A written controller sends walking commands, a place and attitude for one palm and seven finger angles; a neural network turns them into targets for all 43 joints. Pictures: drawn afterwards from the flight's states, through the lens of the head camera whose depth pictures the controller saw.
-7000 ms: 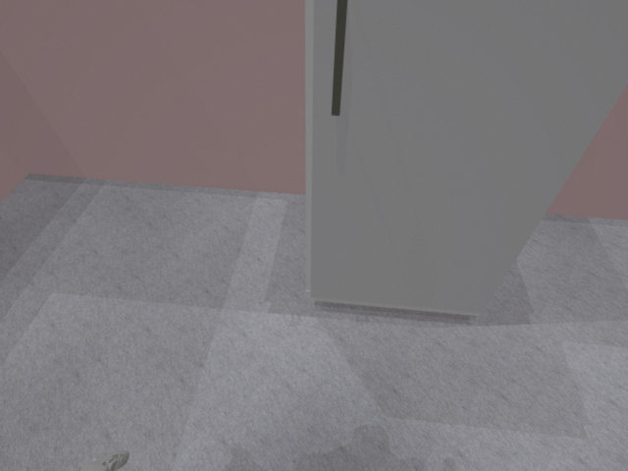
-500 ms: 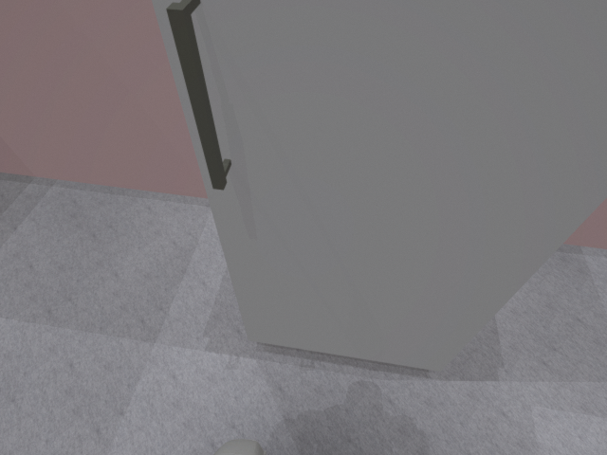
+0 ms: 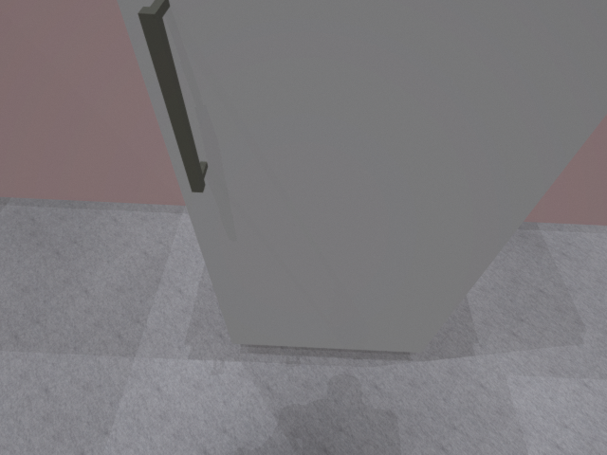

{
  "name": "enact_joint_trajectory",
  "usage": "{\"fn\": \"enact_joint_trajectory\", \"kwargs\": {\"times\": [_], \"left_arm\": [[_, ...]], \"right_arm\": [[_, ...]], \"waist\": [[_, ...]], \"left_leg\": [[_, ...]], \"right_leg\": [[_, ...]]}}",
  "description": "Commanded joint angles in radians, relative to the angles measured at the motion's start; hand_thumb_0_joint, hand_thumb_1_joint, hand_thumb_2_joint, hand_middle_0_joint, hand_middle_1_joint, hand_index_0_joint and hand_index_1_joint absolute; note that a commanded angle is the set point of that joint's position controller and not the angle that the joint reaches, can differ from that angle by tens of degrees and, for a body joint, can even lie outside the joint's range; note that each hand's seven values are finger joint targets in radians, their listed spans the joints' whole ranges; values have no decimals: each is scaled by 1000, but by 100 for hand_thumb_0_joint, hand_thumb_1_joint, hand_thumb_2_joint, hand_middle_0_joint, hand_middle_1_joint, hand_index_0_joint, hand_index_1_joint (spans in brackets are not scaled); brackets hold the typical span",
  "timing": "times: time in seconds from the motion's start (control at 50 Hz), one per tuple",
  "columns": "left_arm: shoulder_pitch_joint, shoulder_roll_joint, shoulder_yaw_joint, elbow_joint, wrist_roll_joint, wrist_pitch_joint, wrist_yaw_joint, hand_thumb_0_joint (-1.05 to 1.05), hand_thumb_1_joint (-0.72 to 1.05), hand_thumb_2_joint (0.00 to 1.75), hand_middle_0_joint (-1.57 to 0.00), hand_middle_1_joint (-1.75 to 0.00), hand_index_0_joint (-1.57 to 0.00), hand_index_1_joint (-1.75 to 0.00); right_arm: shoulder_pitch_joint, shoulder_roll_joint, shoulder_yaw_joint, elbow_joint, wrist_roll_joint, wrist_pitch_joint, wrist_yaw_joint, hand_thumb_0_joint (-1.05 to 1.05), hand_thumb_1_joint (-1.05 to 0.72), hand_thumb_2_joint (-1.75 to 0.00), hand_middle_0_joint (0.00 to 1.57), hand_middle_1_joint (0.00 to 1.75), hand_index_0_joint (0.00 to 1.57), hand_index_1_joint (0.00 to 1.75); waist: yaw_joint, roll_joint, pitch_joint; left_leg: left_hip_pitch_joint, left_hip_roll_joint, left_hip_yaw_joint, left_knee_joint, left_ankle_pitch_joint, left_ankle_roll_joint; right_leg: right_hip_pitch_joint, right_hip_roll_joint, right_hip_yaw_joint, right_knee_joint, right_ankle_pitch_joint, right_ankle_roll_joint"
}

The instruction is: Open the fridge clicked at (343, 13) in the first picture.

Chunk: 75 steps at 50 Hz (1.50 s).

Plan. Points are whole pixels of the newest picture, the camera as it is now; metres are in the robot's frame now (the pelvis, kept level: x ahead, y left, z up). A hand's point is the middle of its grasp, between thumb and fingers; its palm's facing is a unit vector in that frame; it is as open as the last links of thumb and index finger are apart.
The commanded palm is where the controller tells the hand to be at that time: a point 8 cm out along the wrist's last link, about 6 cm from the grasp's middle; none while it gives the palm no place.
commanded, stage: come to a stop and stand still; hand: left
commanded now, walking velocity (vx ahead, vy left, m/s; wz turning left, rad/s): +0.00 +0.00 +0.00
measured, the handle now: (182, 109) +0.49 +0.17 +0.20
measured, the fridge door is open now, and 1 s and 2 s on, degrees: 0 0 0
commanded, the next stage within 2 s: look again from close up in 1.28 s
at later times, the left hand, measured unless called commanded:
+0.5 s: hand out of the picture -0.01 +0.16 -0.17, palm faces +0.04 -0.98 -0.22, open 7.3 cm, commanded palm none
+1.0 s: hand out of the picture -0.07 +0.16 -0.18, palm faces +0.06 -0.98 -0.16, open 7.4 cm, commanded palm none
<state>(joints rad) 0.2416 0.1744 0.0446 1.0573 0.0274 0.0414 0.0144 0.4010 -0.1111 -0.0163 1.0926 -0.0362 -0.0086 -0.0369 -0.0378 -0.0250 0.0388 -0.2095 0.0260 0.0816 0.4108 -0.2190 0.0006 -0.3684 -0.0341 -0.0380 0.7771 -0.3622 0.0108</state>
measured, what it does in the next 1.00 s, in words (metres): steps on the spot: right foot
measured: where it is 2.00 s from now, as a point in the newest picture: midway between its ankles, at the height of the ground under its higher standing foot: outside the picture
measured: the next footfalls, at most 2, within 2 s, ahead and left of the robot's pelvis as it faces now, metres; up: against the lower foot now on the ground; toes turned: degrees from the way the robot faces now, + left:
right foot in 0.04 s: +0.03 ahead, -0.13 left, +0.00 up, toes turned -3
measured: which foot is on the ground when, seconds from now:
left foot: down 0.00-1.00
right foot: up 0.00-0.02, down 0.04-1.00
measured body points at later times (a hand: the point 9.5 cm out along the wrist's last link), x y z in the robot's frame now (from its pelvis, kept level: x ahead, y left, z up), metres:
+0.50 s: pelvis -0.02 -0.02 -0.01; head -0.04 -0.03 +0.44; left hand -0.01 +0.21 -0.16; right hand +0.00 -0.25 -0.17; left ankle +0.00 +0.11 -0.74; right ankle -0.01 -0.12 -0.74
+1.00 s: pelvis -0.04 +0.00 +0.00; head -0.05 +0.00 +0.45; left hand -0.07 +0.21 -0.17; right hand -0.07 -0.20 -0.16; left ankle +0.00 +0.11 -0.74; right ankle -0.01 -0.12 -0.74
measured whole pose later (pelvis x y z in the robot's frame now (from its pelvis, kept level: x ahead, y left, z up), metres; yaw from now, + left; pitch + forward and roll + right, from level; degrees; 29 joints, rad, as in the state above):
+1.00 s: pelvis -0.04 +0.00 +0.00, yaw +0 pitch -3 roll +0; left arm 0.37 0.12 0.00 1.10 0.02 -0.01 0.04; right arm 0.35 -0.11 0.00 1.12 -0.01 0.00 -0.02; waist 0.00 0.00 0.02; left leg -0.23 0.00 0.01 0.47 -0.19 0.00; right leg -0.20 -0.03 -0.06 0.46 -0.21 0.00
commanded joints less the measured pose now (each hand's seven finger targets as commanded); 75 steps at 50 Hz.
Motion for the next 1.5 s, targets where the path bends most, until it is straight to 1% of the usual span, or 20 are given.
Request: {"fn": "enact_joint_trajectory", "kwargs": {"times": [0.0, 0.02, 0.04, 0.06, 0.08, 0.1, 0.12, 0.14, 0.18, 0.2, 0.22, 0.26, 0.32, 0.48, 0.66, 0.82, 1.06, 1.16, 1.32, 1.48], "left_arm": [[181, 135, 2, 3, 3, -73, 16, 0, 90, 90, -20, -30, -20, -30], [145, 116, -10, -6, -6, -87, 25, 0, 90, 90, -20, -30, -20, -30], [110, 126, -21, -21, 0, -88, 28, 0, 90, 90, -20, -30, -20, -30], [105, 122, -21, -28, 1, -84, 31, 0, 90, 90, -20, -30, -20, -30], [104, 120, -9, -17, -4, -90, 41, 0, 90, 90, -20, -30, -20, -30], [93, 102, -15, -6, -13, -93, 48, 0, 90, 90, -20, -30, -20, -30], [70, 89, -22, -10, -14, -91, 50, 0, 90, 90, -20, -30, -20, -30], [43, 87, -24, -21, -16, -85, 49, 0, 90, 90, -20, -30, -20, -30], [35, 81, -21, -32, -16, -69, 41, 0, 90, 90, -20, -30, -20, -30], [46, 77, -21, -34, -17, -61, 39, 0, 90, 90, -20, -30, -20, -30], [66, 74, -23, -25, -15, -59, 37, 0, 90, 90, -20, -30, -20, -30], [82, 82, -25, -20, -12, -63, 32, 0, 90, 90, -20, -30, -20, -30], [78, 83, -26, -25, -13, -68, 28, 0, 90, 90, -20, -30, -20, -30], [105, 95, -24, -34, -13, -74, 23, 0, 90, 90, -20, -30, -20, -30], [158, 75, -27, 0, -15, -72, 24, 0, 90, 90, -20, -30, -20, -30], [187, 51, -25, 11, -13, -70, 27, 0, 90, 90, -20, -30, -20, -30], [206, 25, -21, 7, -7, -64, 30, 0, 90, 90, -20, -30, -20, -30], [204, 24, -20, 4, -6, -65, 30, 0, 90, 90, -20, -30, -20, -30], [207, 25, -18, -4, -4, -66, 29, 0, 90, 90, -20, -30, -20, -30], [210, 30, -17, -3, -4, -69, 28, 0, 90, 90, -20, -30, -20, -30]], "right_arm": [[-22, -79, -12, -116, 18, -36, 12, 0, -90, -90, 20, 30, 20, 30], [-14, -60, 0, -107, 13, -25, 12, 0, -90, -90, 20, 30, 20, 30], [6, -50, -2, -107, 20, -18, 17, 0, -90, -90, 20, 30, 20, 30], [-9, -41, -1, -104, 20, -13, 22, 0, -90, -90, 20, 30, 20, 30], [-1, -46, -3, -94, 15, -5, 24, 0, -90, -90, 20, 30, 20, 30], [-9, -68, 0, -93, 17, -6, 22, 0, -90, -90, 20, 30, 20, 30], [1, -72, 0, -89, 22, -7, 18, 0, -90, -90, 20, 30, 20, 30], [20, -72, 1, -72, 26, -7, 16, 0, -90, -90, 20, 30, 20, 30], [22, -99, 5, -49, 17, -16, 18, 0, -90, -90, 20, 30, 20, 30], [-9, -111, 5, -54, 16, -12, 14, 0, -90, -90, 20, 30, 20, 30], [-41, -110, 8, -58, 17, -8, 12, 0, -90, -90, 20, 30, 20, 30], [-56, -102, 7, -78, 19, -1, 13, 0, -90, -90, 20, 30, 20, 30], [-26, -108, 5, -66, 19, 1, 13, 0, -90, -90, 20, 30, 20, 30], [-43, -124, 6, -66, 21, -4, 16, 0, -90, -90, 20, 30, 20, 30], [-26, -115, 11, -30, 24, -5, 14, 0, -90, -90, 20, 30, 20, 30], [1, -100, 7, -13, 25, -8, 12, 0, -90, -90, 20, 30, 20, 30], [6, -98, -1, -15, 22, -10, 11, 0, -90, -90, 20, 30, 20, 30], [5, -98, -5, -24, 21, -7, 13, 0, -90, -90, 20, 30, 20, 30], [-3, -99, -7, -30, 21, -7, 15, 0, -90, -90, 20, 30, 20, 30], [-2, -93, -8, -31, 21, -5, 16, 0, -90, -90, 20, 30, 20, 30]], "waist": [[35, -149, -137], [40, -145, -158], [24, -95, -174], [24, -16, -151], [14, -141, -173], [17, -259, -144], [7, -250, -125], [-7, -178, -107], [10, 133, -15], [27, 212, 55], [41, 217, 101], [37, 93, 143], [16, -37, 98], [21, 9, 47], [31, 28, 74], [36, 19, 73], [46, 65, 86], [42, 23, 91], [40, 54, 76], [37, 12, 63]], "left_leg": [[-172, 29, -24, 312, 0, 6], [-219, 22, -27, 362, -229, -5], [-188, 20, -18, 339, -250, -9], [-153, -12, 2, 315, -233, -13], [-156, -10, -3, 325, -194, -13], [-159, 11, -24, 302, -188, -3], [-109, 11, -34, 245, -150, -3], [-29, 11, -42, 157, -71, -6], [-1, 72, -120, 74, 193, 10], [-73, 97, -151, 36, 191, 28], [-119, 91, -161, 13, 135, 35], [-131, 51, -132, 22, -1, 17], [-46, 42, -111, 28, 3, 10], [-11, 40, -112, -11, 18, 8], [-55, 37, -125, -41, -35, 6], [-90, 43, -143, -62, -68, 11], [-159, 58, -190, -120, -175, 22], [-151, 51, -187, -108, -172, 22], [-148, 54, -188, -110, -176, 23], [-119, 44, -168, -79, -127, 21]], "right_leg": [[306, -198, 202, -365, 711, -95], [346, -252, 202, -337, 875, -140], [344, -237, 119, -341, 811, -158], [306, -202, 120, -334, 778, -148], [340, -166, 107, -301, 883, -139], [327, -175, 106, -282, 945, -137], [291, -171, 99, -280, 888, -132], [225, -161, 99, -282, 711, -121], [124, -67, 66, -255, 321, -73], [122, -36, 53, -277, 184, -56], [131, -30, 63, -308, 141, -53], [93, -48, 98, -369, 101, -62], [73, -68, 103, -413, 88, -60], [111, -76, 107, -449, 69, -57], [116, -76, 99, -472, 11, -54], [132, -74, 78, -452, 14, -51], [144, -62, 60, -407, 38, -47], [117, -66, 67, -418, 7, -46], [112, -65, 71, -413, 20, -45], [90, -74, 80, -435, -11, -48]]}}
